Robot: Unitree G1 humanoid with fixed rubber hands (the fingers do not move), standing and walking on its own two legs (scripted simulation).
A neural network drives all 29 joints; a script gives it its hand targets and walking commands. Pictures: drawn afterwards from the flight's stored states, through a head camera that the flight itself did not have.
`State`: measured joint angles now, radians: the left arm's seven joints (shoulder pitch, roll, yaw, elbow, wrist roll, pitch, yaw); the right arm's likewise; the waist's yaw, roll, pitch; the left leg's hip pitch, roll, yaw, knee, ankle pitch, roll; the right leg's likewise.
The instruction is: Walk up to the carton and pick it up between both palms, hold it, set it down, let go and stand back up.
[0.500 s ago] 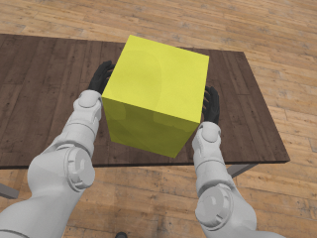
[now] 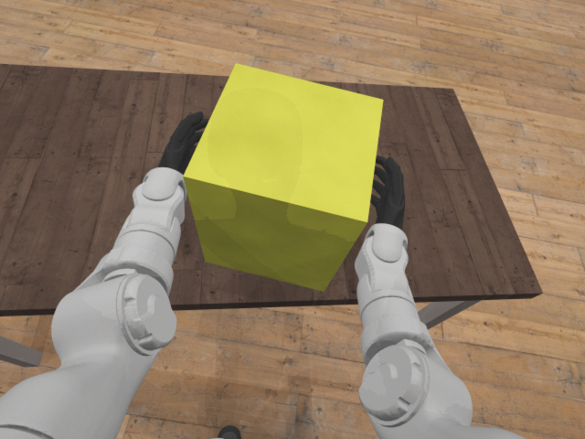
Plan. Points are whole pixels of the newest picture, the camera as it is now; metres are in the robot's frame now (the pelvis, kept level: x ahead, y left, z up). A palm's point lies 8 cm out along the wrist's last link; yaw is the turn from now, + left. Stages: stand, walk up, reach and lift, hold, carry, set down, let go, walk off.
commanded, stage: set down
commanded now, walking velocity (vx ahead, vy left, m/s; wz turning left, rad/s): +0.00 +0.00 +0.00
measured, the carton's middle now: (284, 189) +0.46 +0.01 +0.01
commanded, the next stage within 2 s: none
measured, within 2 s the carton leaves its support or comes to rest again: neither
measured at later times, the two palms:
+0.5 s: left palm (179, 168) +0.46 +0.17 +0.05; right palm (386, 216) +0.40 -0.13 +0.04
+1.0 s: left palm (175, 163) +0.47 +0.17 +0.04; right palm (384, 221) +0.40 -0.13 +0.03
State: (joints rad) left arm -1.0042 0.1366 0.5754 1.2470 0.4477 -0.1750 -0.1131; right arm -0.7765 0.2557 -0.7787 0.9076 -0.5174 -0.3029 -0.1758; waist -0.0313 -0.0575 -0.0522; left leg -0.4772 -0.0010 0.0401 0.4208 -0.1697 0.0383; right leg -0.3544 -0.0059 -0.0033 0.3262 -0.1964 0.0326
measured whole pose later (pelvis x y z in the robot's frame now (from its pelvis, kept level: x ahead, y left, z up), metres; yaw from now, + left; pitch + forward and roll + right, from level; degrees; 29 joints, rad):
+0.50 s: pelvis +0.00 +0.00 +0.00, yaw +0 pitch +14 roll -2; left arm -1.01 0.13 0.64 1.22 0.49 -0.20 -0.13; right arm -0.79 0.24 -0.78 0.94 -0.52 -0.36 -0.19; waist -0.03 -0.07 -0.05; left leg -0.52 0.01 0.04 0.45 -0.18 0.03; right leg -0.40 0.00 0.00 0.36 -0.21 0.03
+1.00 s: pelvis -0.01 +0.01 -0.02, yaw -2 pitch +23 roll -4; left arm -1.13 0.31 0.17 1.57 -0.02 -0.29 -0.01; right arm -0.91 0.08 -0.37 1.25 -0.07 -0.27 -0.23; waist -0.11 -0.02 -0.22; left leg -0.79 0.03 0.04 0.62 -0.23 0.04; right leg -0.65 0.02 0.00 0.49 -0.24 0.04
